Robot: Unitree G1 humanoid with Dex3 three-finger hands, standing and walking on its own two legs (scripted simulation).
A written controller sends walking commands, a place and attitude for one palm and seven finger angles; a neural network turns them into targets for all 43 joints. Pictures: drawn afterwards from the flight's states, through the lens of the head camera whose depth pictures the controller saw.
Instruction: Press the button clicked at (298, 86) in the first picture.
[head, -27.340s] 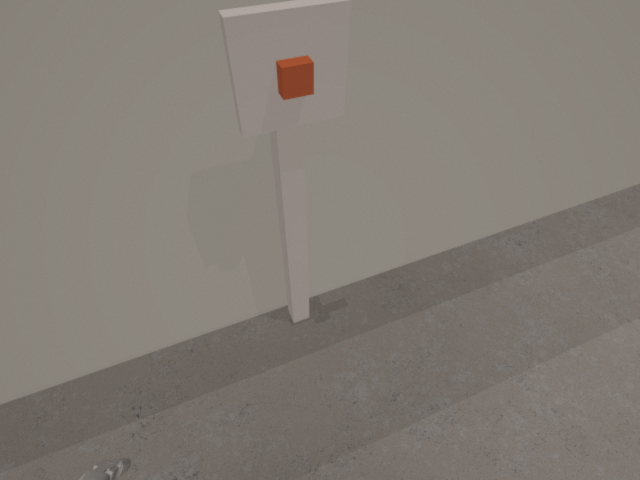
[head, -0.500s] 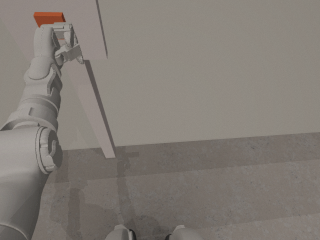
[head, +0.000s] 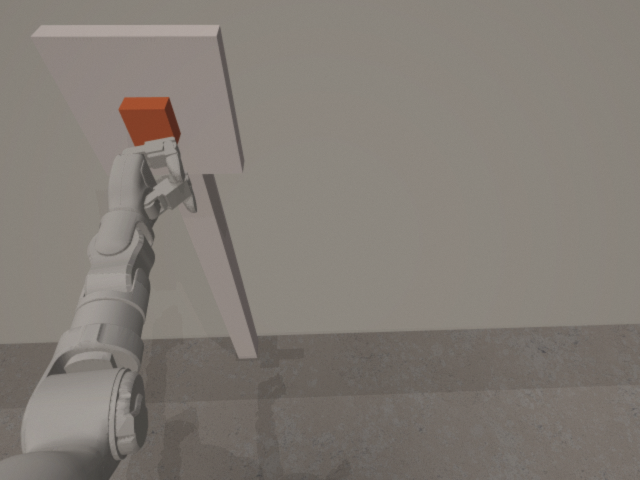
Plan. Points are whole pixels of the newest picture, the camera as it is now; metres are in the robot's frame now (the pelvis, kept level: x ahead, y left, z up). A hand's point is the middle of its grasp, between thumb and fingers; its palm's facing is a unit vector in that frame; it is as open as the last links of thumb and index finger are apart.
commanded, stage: pull the fist back off the button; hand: left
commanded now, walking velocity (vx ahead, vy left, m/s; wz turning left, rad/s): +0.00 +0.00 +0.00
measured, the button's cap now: (152, 120) +0.53 +0.21 +0.17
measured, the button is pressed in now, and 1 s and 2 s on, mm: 0 0 0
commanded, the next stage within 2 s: draw the hand back to the body in 0.24 s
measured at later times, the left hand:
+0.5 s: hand (166, 211) +0.39 +0.17 +0.15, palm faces +0.02 -1.00 +0.00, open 3.1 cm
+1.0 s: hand (86, 303) +0.26 +0.21 +0.16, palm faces +0.24 -0.95 -0.17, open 3.1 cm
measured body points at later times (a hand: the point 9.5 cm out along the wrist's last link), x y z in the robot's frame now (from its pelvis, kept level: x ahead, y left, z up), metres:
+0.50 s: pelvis +0.00 -0.01 +0.01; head +0.01 -0.03 +0.46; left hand +0.38 +0.22 +0.15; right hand +0.15 -0.26 -0.09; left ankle +0.02 +0.10 -0.72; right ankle -0.03 -0.11 -0.72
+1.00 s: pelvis -0.02 +0.00 +0.02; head -0.03 -0.02 +0.47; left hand +0.25 +0.26 +0.17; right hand +0.19 -0.22 -0.05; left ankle +0.02 +0.10 -0.72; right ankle -0.03 -0.11 -0.72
